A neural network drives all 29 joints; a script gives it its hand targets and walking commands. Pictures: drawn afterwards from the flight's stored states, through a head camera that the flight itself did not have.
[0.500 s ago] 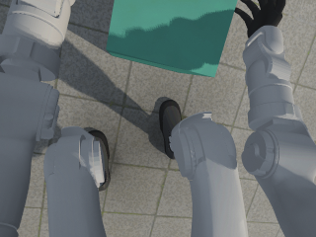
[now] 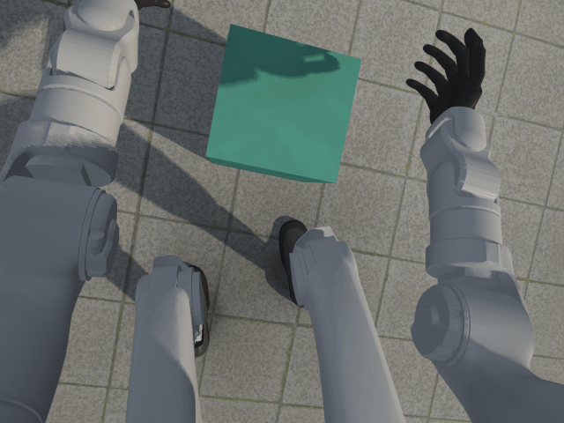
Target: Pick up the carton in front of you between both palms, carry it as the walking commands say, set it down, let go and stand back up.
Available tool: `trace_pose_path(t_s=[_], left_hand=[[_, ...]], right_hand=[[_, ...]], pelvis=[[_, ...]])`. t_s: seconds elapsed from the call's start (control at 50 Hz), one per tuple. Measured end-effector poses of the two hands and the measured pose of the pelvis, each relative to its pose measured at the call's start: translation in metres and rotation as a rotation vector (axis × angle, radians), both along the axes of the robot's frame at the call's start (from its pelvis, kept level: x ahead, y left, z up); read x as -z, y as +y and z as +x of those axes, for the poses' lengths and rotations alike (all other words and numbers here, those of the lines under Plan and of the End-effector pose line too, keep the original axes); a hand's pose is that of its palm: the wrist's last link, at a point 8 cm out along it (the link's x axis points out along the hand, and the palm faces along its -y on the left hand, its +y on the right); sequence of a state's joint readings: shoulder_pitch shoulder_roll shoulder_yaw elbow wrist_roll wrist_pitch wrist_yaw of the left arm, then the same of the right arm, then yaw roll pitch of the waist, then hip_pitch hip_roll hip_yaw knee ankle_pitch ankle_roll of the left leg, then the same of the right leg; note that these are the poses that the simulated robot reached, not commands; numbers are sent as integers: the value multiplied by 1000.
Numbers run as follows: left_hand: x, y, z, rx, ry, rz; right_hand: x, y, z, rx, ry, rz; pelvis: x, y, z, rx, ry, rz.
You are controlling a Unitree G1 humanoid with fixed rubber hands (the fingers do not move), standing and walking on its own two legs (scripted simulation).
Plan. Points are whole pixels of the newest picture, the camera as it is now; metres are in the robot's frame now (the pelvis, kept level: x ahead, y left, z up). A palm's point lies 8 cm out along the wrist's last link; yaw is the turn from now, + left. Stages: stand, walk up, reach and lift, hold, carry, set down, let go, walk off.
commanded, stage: set down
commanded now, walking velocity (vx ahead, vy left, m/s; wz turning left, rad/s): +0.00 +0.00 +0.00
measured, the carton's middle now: (275, 120) +0.49 -0.10 -0.38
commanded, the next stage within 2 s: let go in 0.36 s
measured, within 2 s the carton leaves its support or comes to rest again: neither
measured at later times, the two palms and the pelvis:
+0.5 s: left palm out of the picture +0.58 +0.10 +0.03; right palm (561, 80) +0.44 -0.27 +0.03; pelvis +0.03 +0.00 +0.13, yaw +1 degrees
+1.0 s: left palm out of the picture +0.41 +0.16 +0.14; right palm out of the picture +0.31 -0.26 +0.16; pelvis +0.10 -0.02 +0.24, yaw +1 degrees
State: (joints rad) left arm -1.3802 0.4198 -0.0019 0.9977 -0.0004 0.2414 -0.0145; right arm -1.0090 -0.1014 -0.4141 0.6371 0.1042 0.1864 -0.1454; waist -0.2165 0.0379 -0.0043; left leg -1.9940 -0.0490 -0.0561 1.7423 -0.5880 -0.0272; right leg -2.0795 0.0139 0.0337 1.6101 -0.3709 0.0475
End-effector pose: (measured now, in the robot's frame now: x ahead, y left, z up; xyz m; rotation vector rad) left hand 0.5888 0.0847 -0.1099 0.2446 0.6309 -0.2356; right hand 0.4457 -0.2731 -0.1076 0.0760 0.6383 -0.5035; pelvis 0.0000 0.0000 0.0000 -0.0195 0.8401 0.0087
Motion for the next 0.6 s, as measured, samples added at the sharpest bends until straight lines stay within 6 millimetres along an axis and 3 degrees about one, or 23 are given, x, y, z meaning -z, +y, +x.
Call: trace_pose_path(t_s=[0.28,0.44,0.52,0.6], left_hand=[[-91,1,1,10,10,-1],[-133,8,-4,-6,22,-2],[-147,15,-18,-42,19,3],[-158,27,-51,-116,24,17]], right_hand=[[-91,-4,-4,4,-7,6],[-131,1,-7,-21,-1,1],[-146,7,-13,-84,15,-12],[-163,14,-28,-180,57,-24]], pelvis=[[-75,2,15,-1,0,0],[-113,1,22,-5,-23,8],[-131,-1,28,-6,-41,15],[-151,-5,37,-11,-80,24]])
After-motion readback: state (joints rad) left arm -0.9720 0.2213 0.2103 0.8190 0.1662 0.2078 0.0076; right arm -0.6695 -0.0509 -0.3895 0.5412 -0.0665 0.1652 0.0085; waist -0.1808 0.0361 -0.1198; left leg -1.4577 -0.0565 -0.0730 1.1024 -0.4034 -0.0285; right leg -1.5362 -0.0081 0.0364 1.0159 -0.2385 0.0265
